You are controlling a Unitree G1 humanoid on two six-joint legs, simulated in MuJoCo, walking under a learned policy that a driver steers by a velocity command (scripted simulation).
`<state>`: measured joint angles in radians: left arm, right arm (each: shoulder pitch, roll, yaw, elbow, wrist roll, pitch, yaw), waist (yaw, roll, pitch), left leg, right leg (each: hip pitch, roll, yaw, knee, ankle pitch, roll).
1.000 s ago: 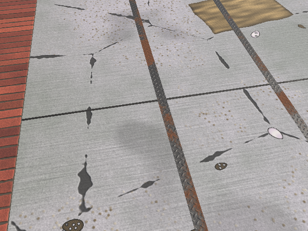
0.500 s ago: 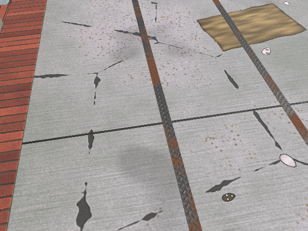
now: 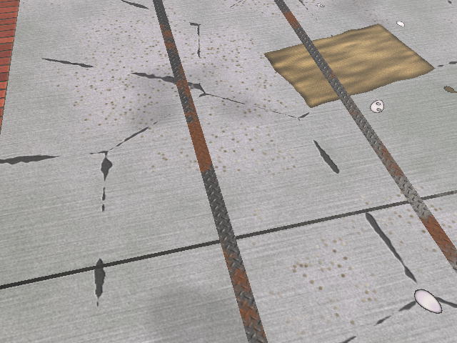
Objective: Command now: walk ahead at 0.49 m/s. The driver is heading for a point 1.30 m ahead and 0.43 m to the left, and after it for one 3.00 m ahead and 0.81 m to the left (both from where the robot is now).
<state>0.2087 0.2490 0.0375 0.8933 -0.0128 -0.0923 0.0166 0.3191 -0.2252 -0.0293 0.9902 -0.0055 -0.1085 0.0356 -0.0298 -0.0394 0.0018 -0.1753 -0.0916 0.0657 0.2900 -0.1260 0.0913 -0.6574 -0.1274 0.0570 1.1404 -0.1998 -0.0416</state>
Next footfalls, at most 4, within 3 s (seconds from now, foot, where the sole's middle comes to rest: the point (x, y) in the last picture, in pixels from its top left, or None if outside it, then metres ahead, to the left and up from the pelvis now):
0.30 right None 0.34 -0.17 -0.78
0.88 left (202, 310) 0.62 0.09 -0.78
1.36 right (223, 219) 0.96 0.02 -0.78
1.90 left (114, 217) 0.98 0.40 -0.78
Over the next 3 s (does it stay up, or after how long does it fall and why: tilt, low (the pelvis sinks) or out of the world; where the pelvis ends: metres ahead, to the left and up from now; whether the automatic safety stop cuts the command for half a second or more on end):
stays up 1.40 0.66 -0.02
